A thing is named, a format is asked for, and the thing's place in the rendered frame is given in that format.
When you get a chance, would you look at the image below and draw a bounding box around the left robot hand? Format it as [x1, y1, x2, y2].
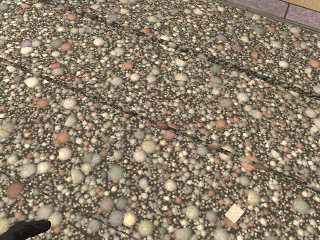
[0, 220, 51, 240]

